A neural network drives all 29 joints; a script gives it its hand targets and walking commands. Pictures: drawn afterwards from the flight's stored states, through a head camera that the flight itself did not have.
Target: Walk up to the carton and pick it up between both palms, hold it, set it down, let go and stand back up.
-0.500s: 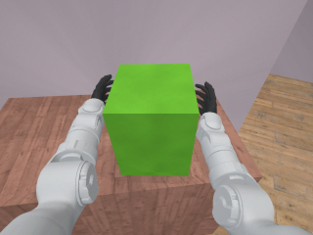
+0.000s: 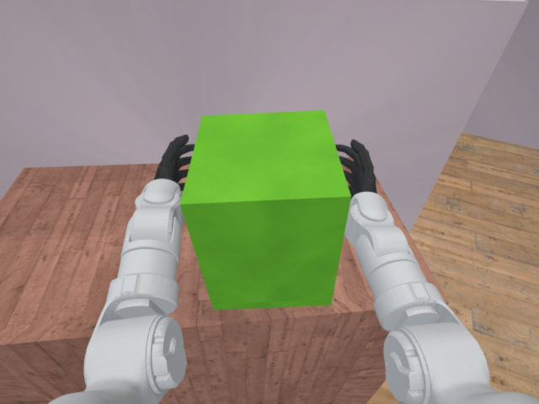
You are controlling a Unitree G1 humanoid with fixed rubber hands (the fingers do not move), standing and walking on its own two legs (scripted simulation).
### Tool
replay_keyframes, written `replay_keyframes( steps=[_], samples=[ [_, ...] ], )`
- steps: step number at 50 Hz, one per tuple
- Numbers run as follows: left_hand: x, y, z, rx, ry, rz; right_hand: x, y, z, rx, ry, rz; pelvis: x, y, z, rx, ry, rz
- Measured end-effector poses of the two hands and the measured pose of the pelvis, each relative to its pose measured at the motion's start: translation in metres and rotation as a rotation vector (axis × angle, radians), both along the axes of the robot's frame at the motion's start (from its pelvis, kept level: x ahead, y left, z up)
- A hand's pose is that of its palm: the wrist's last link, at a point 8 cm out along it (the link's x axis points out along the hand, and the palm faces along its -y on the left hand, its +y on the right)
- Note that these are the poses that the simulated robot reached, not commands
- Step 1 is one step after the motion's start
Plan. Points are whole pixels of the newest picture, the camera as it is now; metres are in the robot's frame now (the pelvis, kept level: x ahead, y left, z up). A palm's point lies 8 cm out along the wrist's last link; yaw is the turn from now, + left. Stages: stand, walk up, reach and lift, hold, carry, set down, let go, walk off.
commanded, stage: reach and lift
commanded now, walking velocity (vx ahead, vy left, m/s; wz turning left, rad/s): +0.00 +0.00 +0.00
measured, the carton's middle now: (267, 212) +0.40 -0.02 +0.10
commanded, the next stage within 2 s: hold in 1.54 s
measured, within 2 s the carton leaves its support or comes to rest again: neither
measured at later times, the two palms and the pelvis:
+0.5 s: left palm (165, 179) +0.39 +0.13 +0.19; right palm (370, 179) +0.37 -0.16 +0.19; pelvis -0.01 -0.01 +0.00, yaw +0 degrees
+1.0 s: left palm (151, 170) +0.37 +0.14 +0.22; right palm (368, 167) +0.37 -0.15 +0.21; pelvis -0.01 -0.01 +0.00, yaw +1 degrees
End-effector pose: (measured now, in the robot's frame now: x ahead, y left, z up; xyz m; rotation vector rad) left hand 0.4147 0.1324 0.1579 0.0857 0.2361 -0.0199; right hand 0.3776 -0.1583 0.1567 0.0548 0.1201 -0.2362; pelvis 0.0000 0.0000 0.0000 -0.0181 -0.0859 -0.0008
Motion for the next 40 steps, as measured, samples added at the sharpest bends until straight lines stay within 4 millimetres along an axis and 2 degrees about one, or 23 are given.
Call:
replay_keyframes(
  steps=[4, 25, 34, 40],
  samples=[
    [-0.007, 0.0, 0.001, -0.008, -0.013, 0.015, -0.004, 0.0, 0.0, 0.007, -0.015, 0.008, -0.004, 0.0, 0.0, -0.003, 0.01, 0.0],
    [-0.028, -0.003, 0.033, -0.02, -0.043, 0.081, -0.008, -0.004, 0.032, 0.0, -0.038, 0.064, -0.011, -0.007, -0.001, -0.001, -0.019, 0.004],
    [-0.035, 0.003, 0.063, -0.052, -0.103, 0.108, -0.009, 0.002, 0.064, -0.004, -0.096, 0.084, -0.01, -0.011, -0.002, -0.002, -0.048, 0.009],
    [-0.04, 0.007, 0.064, -0.05, -0.092, 0.11, -0.011, 0.006, 0.066, -0.01, -0.084, 0.092, -0.008, -0.011, -0.002, -0.003, -0.061, 0.018]
  ],
)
